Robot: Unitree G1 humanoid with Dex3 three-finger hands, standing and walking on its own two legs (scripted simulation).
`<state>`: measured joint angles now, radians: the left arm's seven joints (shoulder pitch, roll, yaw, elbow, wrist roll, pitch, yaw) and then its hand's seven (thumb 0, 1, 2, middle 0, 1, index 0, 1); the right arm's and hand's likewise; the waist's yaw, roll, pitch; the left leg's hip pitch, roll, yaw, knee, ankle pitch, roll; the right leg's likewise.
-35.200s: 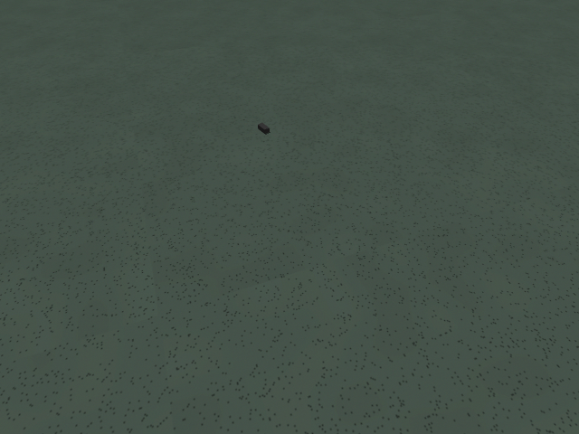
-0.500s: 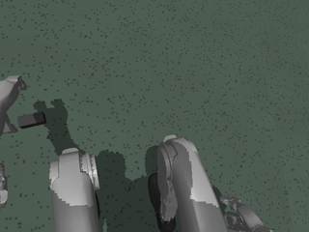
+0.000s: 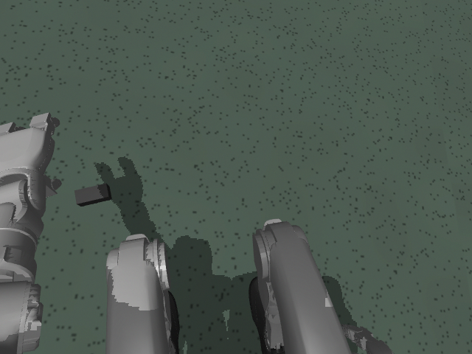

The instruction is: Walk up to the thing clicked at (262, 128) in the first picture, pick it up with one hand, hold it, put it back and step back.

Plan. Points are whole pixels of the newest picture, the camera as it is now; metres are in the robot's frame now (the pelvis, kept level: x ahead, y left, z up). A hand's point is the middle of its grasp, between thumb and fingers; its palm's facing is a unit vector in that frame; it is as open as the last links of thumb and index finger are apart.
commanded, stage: home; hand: left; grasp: from above
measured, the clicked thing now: (93, 195) +0.45 +0.31 -0.36
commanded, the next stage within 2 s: none
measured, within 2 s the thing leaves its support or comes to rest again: neither
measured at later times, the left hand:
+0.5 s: hand out of the picture +0.25 +0.25 +0.08, palm faces -0.08 -0.85 -0.53, open 7.4 cm
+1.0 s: hand out of the picture +0.22 +0.21 +0.28, palm faces +0.21 -0.96 -0.20, open 7.4 cm
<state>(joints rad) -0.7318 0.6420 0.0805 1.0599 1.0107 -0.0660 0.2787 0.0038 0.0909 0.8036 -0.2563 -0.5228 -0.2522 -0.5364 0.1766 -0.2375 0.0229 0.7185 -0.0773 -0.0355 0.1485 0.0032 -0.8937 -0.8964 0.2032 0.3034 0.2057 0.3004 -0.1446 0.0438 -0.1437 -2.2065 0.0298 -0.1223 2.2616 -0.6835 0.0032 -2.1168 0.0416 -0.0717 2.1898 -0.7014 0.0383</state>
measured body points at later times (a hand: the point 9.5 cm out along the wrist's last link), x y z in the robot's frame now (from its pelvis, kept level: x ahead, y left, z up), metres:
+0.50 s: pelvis +0.01 +0.00 +0.18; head +0.13 +0.04 +0.61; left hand +0.26 +0.29 +0.11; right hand +0.24 -0.22 +0.09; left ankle +0.08 +0.12 -0.34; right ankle +0.09 -0.13 -0.34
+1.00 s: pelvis +0.08 +0.01 +0.33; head +0.10 +0.02 +0.78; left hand +0.21 +0.26 +0.30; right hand +0.25 -0.22 +0.26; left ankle +0.07 +0.12 -0.34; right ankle +0.09 -0.13 -0.34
